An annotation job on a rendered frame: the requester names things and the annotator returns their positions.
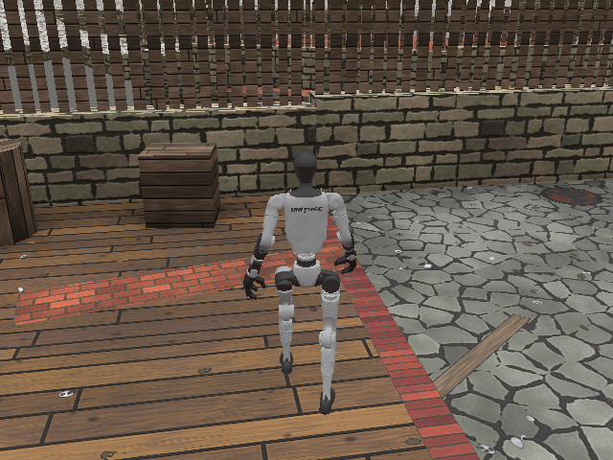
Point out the robot left upper arm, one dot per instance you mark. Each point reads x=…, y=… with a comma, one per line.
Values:
x=275, y=203

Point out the right robot forearm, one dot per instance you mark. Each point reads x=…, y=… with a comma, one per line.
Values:
x=349, y=248

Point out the robot right hand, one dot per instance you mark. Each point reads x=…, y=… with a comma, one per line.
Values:
x=343, y=260

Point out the robot left shin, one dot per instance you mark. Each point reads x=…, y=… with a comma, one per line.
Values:
x=285, y=328

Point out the robot head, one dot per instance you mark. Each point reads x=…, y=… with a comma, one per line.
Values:
x=305, y=164

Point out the robot left hand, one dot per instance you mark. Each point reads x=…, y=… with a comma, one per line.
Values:
x=248, y=285

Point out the left robot forearm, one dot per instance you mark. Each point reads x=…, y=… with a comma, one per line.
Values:
x=257, y=259

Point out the robot right upper arm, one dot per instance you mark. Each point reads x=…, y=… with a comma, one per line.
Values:
x=336, y=203

